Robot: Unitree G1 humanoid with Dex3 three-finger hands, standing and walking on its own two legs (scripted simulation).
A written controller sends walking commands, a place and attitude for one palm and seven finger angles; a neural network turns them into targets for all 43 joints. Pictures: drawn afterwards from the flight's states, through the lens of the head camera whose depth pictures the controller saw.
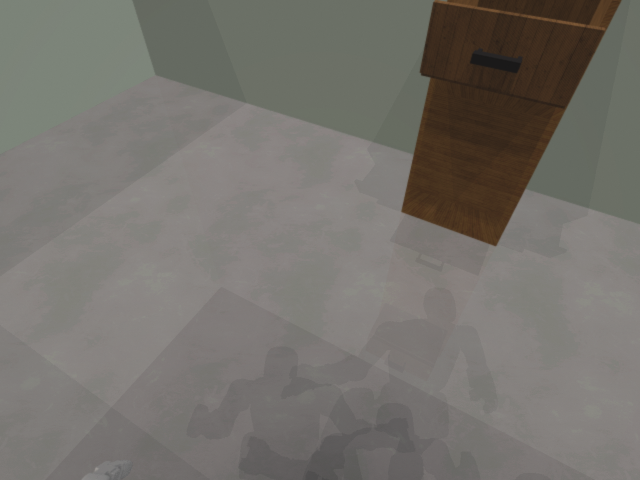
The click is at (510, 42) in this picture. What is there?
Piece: drawer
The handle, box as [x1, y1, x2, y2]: [470, 48, 522, 72]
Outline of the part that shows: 472,54 470,61 471,63 513,72 517,71 522,57 518,56 517,58 512,58 483,52 480,48 475,50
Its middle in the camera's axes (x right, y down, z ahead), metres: +0.44 -0.45 +0.96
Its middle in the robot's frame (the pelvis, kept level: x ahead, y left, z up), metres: +1.05 -0.39 +0.08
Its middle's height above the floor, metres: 0.85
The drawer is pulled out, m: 0.25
